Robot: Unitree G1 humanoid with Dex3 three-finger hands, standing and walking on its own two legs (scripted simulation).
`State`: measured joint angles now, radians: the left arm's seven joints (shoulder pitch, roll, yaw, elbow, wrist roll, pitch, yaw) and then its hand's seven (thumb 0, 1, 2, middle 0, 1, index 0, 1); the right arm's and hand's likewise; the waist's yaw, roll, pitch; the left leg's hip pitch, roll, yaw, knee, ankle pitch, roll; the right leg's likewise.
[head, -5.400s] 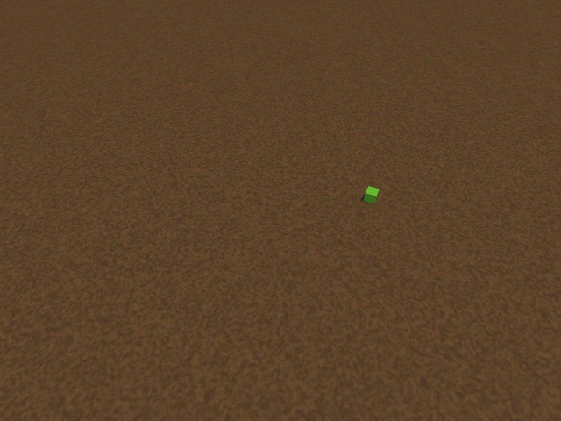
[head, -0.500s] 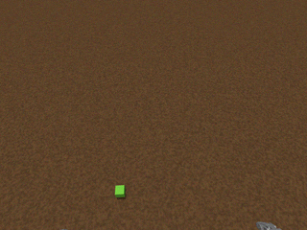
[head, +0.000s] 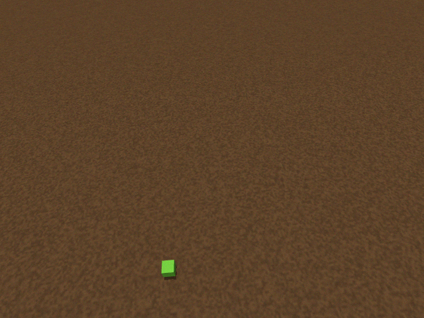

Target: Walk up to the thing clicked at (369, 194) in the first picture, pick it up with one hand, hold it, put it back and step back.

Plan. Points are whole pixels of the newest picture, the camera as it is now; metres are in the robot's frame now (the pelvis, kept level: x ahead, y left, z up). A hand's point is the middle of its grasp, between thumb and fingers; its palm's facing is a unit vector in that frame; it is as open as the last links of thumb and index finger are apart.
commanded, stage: walk up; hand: left
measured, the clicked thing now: (168, 268) +0.47 +0.24 -0.75
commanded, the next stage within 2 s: none
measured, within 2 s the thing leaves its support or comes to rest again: neither
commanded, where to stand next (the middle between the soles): +0.09 +0.01 m, yaw +2 degrees
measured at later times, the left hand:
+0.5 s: hand out of the picture +0.10 +0.31 -0.17, palm faces +0.01 -0.92 -0.38, open 7.3 cm
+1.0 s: hand (106, 294) +0.23 +0.26 -0.16, palm faces +0.03 -0.92 -0.38, open 7.3 cm
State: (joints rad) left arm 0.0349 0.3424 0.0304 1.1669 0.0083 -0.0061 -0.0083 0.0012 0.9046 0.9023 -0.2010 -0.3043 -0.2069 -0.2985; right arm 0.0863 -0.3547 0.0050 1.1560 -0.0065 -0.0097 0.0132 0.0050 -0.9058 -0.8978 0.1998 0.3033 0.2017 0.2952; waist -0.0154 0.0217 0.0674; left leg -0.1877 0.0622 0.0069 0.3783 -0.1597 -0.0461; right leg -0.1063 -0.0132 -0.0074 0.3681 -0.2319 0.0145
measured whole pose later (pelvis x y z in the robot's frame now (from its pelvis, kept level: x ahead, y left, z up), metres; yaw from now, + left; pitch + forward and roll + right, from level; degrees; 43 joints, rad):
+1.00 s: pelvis +0.06 +0.02 -0.02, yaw +5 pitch -1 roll +1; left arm -0.03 0.31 0.03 0.81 0.03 0.04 0.04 0.00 0.90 0.90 -0.20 -0.30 -0.21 -0.30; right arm 0.10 -0.40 -0.04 0.87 0.01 0.06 -0.04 0.00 -0.91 -0.90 0.20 0.30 0.20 0.30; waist -0.01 0.01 0.22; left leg -0.39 -0.05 -0.07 1.12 -0.56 -0.03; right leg -0.44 -0.04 -0.06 0.64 -0.19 -0.04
